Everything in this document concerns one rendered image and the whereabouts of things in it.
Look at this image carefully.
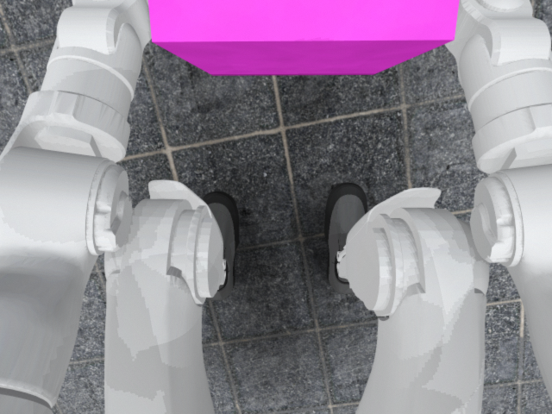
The left robot upper arm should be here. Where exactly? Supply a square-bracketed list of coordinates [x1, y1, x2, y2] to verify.
[0, 147, 132, 414]

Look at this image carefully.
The robot thigh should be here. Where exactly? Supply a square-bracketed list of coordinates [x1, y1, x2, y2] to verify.
[104, 199, 222, 414]
[355, 208, 487, 414]

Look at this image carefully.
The robot left forearm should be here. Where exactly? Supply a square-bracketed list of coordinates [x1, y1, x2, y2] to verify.
[0, 0, 152, 163]

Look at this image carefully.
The carton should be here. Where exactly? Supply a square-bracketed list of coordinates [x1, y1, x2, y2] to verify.
[148, 0, 460, 76]

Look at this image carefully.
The left robot thigh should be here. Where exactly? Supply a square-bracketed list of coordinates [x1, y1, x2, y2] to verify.
[104, 199, 222, 414]

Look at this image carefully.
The right robot upper arm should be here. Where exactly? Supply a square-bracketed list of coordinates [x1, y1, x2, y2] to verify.
[470, 164, 552, 402]

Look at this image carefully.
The right robot thigh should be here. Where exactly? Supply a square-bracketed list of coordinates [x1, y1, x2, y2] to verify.
[355, 208, 487, 414]

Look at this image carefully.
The robot right forearm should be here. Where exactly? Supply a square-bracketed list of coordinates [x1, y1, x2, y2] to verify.
[445, 0, 552, 174]

